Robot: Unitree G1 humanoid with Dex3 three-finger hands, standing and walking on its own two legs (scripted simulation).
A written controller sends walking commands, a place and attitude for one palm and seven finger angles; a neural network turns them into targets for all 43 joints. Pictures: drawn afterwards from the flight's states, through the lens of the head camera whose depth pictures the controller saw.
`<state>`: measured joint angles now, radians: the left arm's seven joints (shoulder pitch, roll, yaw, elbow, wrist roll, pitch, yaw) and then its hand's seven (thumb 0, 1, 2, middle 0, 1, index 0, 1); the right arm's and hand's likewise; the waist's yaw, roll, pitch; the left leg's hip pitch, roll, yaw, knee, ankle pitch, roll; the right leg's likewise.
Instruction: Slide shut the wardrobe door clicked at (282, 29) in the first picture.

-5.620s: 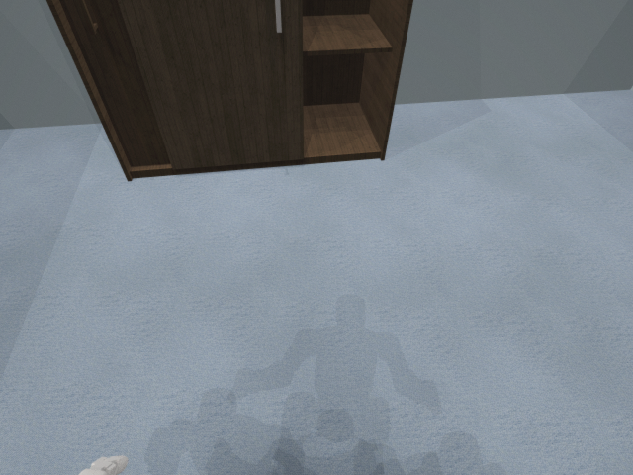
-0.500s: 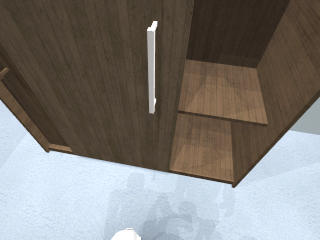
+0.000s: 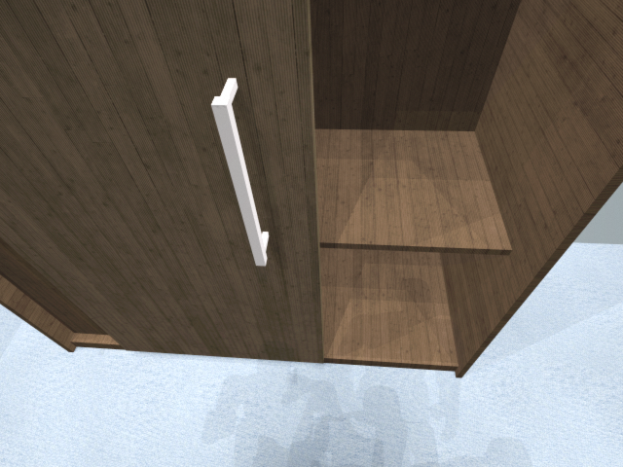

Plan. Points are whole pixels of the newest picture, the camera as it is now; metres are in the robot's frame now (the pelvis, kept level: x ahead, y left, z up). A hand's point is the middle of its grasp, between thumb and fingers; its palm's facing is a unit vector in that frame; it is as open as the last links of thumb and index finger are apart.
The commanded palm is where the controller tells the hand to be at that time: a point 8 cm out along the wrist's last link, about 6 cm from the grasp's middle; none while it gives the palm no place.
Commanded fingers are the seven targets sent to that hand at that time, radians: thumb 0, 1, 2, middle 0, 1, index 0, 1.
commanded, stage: come to a stop and stand still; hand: left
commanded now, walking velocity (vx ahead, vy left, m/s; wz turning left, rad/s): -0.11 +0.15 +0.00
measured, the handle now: (248, 189) +0.47 +0.12 +0.09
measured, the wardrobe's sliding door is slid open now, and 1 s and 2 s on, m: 0.42 0.42 0.42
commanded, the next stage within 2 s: look again from close up in 1.40 s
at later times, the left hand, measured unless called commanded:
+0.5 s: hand out of the picture -0.04 +0.23 -0.17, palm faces +0.08 -0.98 -0.19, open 7.4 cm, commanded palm none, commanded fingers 0.00 0.90 0.90 -0.20 -0.30 -0.20 -0.30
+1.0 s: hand out of the picture -0.06 +0.19 -0.17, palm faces +0.02 -0.99 -0.16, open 7.3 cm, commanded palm none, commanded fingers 0.00 0.90 0.90 -0.20 -0.30 -0.20 -0.30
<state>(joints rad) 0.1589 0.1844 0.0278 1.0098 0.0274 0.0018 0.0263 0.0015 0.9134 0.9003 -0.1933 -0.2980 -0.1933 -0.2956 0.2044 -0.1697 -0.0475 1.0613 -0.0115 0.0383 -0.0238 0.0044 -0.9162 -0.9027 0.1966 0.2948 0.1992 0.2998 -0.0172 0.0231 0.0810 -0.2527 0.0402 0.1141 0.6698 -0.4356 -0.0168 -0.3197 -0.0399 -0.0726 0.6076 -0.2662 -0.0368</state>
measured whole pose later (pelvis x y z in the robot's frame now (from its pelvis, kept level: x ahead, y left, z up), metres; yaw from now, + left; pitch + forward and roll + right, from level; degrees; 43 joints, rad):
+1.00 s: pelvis -0.05 +0.03 +0.01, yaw +0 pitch -2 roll +0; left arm 0.33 0.12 -0.02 1.13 0.02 -0.03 0.04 0.02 0.92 0.90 -0.20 -0.30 -0.20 -0.30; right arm 0.29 -0.15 0.01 1.10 -0.02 -0.01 -0.03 0.02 -0.93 -0.90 0.19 0.29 0.20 0.30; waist 0.00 0.01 0.00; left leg -0.19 0.01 0.05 0.51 -0.29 0.01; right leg -0.17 0.01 -0.05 0.50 -0.30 -0.02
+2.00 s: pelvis -0.07 +0.06 +0.01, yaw +0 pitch -2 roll +0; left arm 0.36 0.13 -0.02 1.12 0.02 -0.02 0.04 0.00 0.91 0.90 -0.20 -0.30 -0.19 -0.30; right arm 0.31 -0.12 0.02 1.14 -0.01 -0.02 -0.02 0.01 -0.91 -0.90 0.19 0.29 0.20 0.30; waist 0.01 -0.02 0.01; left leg -0.18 -0.03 0.06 0.42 -0.22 0.05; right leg -0.17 -0.03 -0.04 0.44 -0.23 0.01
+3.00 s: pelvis -0.06 +0.05 +0.01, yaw +0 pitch -1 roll +0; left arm 0.36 0.12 -0.02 1.11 0.02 -0.02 0.04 0.00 0.91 0.90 -0.19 -0.30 -0.19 -0.30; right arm 0.31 -0.12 0.02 1.15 -0.01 -0.02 -0.03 0.01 -0.91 -0.90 0.19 0.29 0.20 0.30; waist 0.01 -0.02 0.01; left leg -0.17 -0.02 0.05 0.41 -0.22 0.04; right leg -0.17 -0.03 -0.04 0.43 -0.24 0.00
